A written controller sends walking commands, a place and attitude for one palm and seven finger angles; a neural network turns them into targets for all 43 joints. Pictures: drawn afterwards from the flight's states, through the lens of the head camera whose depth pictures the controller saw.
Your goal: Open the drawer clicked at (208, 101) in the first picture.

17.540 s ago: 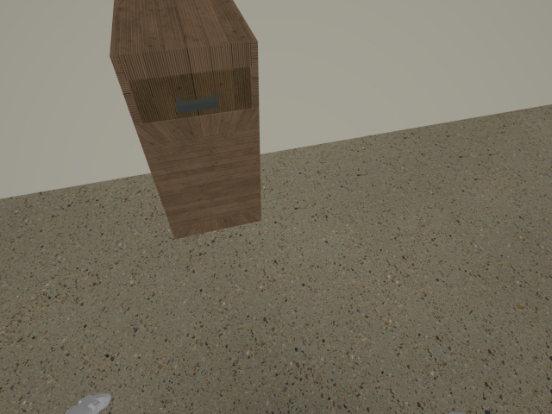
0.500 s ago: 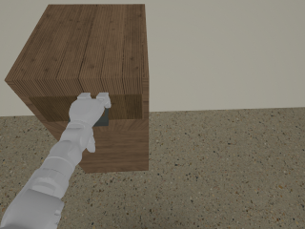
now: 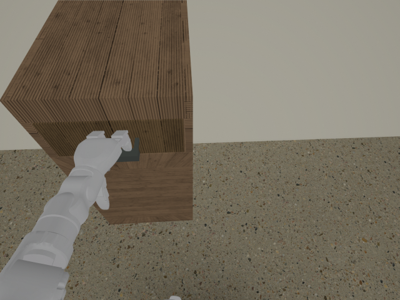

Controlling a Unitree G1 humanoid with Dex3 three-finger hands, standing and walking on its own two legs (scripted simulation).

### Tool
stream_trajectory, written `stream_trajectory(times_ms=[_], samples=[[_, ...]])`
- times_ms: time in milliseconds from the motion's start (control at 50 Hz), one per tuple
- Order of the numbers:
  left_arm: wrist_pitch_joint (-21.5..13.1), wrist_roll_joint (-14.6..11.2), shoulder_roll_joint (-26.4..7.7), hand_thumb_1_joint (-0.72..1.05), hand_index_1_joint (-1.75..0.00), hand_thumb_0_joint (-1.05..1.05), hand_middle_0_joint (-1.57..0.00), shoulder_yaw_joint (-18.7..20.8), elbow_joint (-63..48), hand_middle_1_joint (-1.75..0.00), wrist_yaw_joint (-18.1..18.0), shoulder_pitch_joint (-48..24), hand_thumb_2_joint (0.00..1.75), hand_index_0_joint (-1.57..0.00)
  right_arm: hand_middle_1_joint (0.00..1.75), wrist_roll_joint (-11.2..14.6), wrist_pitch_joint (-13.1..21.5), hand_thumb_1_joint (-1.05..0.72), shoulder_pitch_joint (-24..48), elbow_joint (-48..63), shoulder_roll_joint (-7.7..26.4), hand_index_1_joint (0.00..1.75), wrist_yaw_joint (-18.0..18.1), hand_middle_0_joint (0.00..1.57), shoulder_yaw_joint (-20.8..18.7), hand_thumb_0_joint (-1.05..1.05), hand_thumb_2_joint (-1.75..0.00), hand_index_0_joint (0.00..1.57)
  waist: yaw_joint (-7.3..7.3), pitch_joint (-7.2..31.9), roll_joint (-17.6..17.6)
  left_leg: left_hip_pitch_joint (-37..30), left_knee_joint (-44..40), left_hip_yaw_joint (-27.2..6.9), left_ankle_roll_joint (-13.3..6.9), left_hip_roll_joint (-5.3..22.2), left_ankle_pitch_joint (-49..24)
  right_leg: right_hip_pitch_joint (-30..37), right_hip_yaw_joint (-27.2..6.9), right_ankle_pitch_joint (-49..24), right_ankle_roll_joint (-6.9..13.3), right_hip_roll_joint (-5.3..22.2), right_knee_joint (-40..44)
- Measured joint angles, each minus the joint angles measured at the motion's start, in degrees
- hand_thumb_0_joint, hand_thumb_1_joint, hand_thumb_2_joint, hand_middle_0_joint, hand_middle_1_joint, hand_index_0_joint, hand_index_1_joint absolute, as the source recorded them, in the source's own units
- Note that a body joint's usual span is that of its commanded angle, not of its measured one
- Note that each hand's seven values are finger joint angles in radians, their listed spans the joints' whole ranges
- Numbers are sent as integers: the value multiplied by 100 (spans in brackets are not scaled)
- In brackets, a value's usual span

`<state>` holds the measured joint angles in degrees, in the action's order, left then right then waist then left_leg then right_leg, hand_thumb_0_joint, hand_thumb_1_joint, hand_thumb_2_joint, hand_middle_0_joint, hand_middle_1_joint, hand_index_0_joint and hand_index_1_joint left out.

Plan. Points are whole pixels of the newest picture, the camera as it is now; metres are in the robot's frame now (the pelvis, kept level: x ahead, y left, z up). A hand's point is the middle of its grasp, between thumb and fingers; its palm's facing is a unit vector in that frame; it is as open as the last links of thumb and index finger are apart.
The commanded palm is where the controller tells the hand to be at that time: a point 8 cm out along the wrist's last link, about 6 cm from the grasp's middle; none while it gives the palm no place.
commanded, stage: lower the fingers behind the handle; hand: left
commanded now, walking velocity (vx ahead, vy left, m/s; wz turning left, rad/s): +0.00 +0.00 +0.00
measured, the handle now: (114, 148) +0.47 +0.24 -0.05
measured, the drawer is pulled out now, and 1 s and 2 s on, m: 0.00 0.00 0.00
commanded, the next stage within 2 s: close the thumb around the handle in 1.32 s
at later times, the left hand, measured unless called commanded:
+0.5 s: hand (104, 165) +0.41 +0.24 -0.03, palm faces -0.15 -0.03 -0.99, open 14.1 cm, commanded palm +0.40 +0.23 +0.01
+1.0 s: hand (110, 172) +0.41 +0.24 -0.07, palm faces -0.11 -0.04 -0.99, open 13.9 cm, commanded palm +0.39 +0.23 -0.02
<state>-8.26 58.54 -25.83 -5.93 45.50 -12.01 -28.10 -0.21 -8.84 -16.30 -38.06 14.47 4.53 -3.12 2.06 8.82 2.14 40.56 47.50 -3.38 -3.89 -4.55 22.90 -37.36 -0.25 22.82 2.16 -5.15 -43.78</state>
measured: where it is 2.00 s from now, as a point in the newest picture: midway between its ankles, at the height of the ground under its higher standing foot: outside the picture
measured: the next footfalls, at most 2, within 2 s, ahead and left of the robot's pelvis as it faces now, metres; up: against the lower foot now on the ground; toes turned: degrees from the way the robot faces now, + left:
none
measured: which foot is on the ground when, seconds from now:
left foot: down 0.00-1.00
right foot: down 0.00-1.00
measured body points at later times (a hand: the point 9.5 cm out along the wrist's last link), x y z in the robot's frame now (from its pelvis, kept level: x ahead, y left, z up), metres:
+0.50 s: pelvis -0.01 +0.00 -0.02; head +0.08 +0.01 +0.42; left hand +0.41 +0.24 +0.02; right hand +0.04 -0.27 -0.14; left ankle -0.01 +0.07 -0.70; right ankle -0.03 -0.10 -0.70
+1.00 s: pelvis -0.01 +0.00 -0.03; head +0.08 +0.00 +0.41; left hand +0.41 +0.24 -0.01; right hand +0.04 -0.27 -0.16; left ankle -0.01 +0.07 -0.70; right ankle -0.03 -0.10 -0.70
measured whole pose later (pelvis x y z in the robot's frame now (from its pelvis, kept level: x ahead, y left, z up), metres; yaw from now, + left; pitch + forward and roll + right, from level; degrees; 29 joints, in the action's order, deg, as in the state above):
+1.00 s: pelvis -0.01 +0.00 -0.03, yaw -3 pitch +23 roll -3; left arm -0.3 62.3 -25.1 0.0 57.9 -24.9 -32.6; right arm -0.8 -9.3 -15.3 -38.9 12.9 1.8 -1.0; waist 4.5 12.3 2.7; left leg 53.7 57.7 -1.1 -3.8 -2.9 26.5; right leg -51.4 -1.3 25.7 2.2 -6.9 -54.5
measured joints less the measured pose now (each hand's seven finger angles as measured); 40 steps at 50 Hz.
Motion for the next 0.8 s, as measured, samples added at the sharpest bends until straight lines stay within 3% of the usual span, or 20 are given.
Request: stream_trajectory(times_ms=[60,100,160,200,260,300,360,420,480,560,640,700,800], samples=[[-565,326,162,-49,-120,-1,-32,340,-262,-120,-600,84,30,-32,30,-104,20,-90,101,30,69,30,-65,21,-74,0,-90,21,36,122,19,435,368,105,-16,25,139,-474,-64,125,-18,-34,-404],[-548,490,211,-49,-120,0,-32,610,-275,-120,-1142,50,30,-32,30,-187,2,-90,192,20,81,30,-143,20,-81,0,-90,21,58,203,24,743,625,193,-24,44,234,-821,-120,219,-28,-57,-710],[97,604,224,-49,-120,0,-32,820,2,-120,-1843,-124,30,-32,29,-236,-58,-90,283,-11,49,30,-284,20,-85,0,-90,20,42,258,73,1070,896,274,-42,66,324,-1181,-168,308,-64,-84,-1021],[705,577,211,-49,-120,0,-31,837,339,-120,-2024,-240,30,-32,29,-203,-123,-90,320,-65,10,30,-374,20,-62,0,-90,20,14,249,128,1141,942,295,-53,74,328,-1260,-183,309,-82,-91,-1076],[1510,347,175,-49,-120,0,-31,610,842,-120,-1763,-348,30,-31,29,-61,-196,-90,284,-130,-75,30,-408,20,9,0,-90,20,-17,175,202,1016,795,273,-54,72,251,-1126,-174,234,-71,-83,-920],[1731,80,168,-49,-119,0,-31,423,970,-120,-1402,-395,30,-30,29,23,-188,-90,198,-151,-149,30,-339,20,71,0,-90,21,-9,105,203,836,613,222,-40,59,167,-927,-143,156,-61,-64,-720],[1484,-135,70,-49,-117,-1,-32,262,877,-120,-800,-520,30,-25,30,64,-84,-90,20,-174,-256,30,-144,21,172,0,-90,21,55,74,104,606,397,128,-24,35,72,-664,-72,75,-40,-36,-475],[1055,70,-123,-49,-117,0,-33,180,936,-121,-506,-627,30,-26,30,32,29,-90,-137,-166,-262,30,-28,21,194,0,-90,21,131,146,30,591,400,53,-2,32,81,-615,-1,79,-8,-38,-427],[452,231,-234,-49,-118,0,-33,147,902,-122,-481,-622,30,-27,30,-17,74,-90,-202,-139,-161,30,-45,21,126,0,-90,21,154,212,38,790,603,45,3,57,176,-793,24,144,3,-72,-578],[-70,322,-34,-49,-119,-1,-32,372,722,-121,-769,-394,30,-29,30,-69,55,-90,-196,-91,-17,30,-142,21,0,0,-90,21,132,277,72,1137,904,134,-14,93,313,-1166,-33,254,-16,-113,-886],[-114,497,85,-49,-121,0,-32,845,569,-121,-1453,-117,30,-30,30,-183,-2,-90,-116,-115,43,30,-255,21,-37,0,-90,21,108,370,66,1496,1194,237,-32,116,437,-1572,-101,377,-36,-140,-1233],[169,660,85,-49,-121,0,-32,884,622,-120,-1885,-114,30,-31,30,-222,-33,-90,-7,-187,34,30,-348,20,-56,0,-90,21,97,368,94,1688,1378,233,-27,115,502,-1759,-75,448,-39,-145,-1416],[703,519,228,-49,-120,0,-32,660,746,-121,-1990,-310,30,-31,29,-168,-58,-90,171,-286,-70,30,-415,20,-23,0,-90,21,107,297,130,1662,1375,188,-16,116,482,-1714,-31,427,-35,-144,-1386]])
